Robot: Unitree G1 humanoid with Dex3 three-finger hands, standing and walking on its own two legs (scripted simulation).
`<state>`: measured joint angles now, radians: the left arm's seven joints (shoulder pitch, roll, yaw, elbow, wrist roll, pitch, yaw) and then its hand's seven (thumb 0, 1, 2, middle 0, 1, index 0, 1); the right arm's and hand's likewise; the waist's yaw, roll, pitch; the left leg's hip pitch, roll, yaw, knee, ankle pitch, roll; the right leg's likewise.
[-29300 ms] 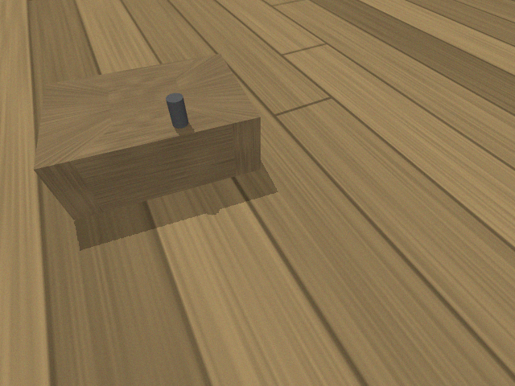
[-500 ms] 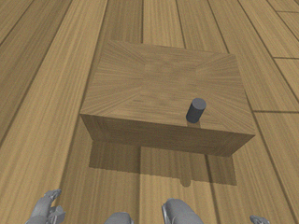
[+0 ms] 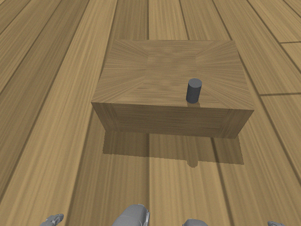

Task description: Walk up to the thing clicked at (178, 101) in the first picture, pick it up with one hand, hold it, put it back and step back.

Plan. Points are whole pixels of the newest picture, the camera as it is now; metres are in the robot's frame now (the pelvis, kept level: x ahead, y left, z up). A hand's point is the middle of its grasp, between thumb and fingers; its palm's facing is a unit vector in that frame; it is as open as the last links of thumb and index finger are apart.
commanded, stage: step back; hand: right
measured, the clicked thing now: (193, 91) +0.83 -0.17 -0.33
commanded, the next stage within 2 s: stand in 1.62 s
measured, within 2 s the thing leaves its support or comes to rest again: neither
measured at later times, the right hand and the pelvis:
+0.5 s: hand out of the picture -0.03 -0.29 -0.14, palm faces -0.04 +0.91 -0.42, open 7.4 cm; pelvis -0.18 -0.02 -0.01, yaw -1 degrees
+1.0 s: hand out of the picture -0.16 -0.28 -0.15, palm faces -0.06 +0.94 -0.33, open 7.4 cm; pelvis -0.24 -0.03 +0.00, yaw +2 degrees
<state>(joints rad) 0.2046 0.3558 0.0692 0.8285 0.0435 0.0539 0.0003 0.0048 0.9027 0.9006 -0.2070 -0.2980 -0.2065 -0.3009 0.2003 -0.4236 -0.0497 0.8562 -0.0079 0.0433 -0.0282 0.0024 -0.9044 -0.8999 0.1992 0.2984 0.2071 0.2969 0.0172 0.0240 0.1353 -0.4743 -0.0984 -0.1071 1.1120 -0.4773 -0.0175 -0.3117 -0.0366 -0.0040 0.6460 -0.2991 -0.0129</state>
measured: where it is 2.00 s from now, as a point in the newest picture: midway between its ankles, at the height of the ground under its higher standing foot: outside the picture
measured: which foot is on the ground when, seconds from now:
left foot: up 0.00-0.12, down 0.14-0.52, up 0.54-0.74, down 0.76-1.00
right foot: down 0.00-0.16, up 0.18-0.46, down 0.48-1.00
